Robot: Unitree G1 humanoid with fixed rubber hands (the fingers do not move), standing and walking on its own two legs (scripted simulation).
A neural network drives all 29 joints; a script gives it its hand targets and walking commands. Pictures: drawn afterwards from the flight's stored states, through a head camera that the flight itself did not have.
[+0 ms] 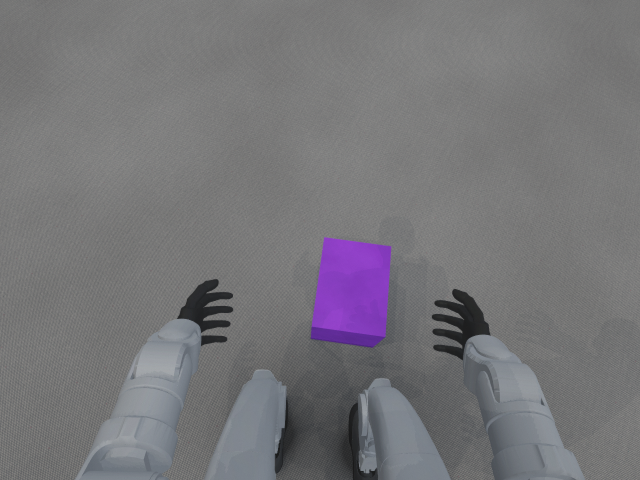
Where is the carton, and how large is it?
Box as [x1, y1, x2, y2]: [311, 237, 390, 347]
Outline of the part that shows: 324,237 312,320 311,338 372,347 385,335 390,246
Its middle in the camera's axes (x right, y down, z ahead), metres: +0.08 +0.15 +1.05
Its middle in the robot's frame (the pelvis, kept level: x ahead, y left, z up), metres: +0.47 -0.08 -0.60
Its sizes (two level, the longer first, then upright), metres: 0.236 0.178 0.195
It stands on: the floor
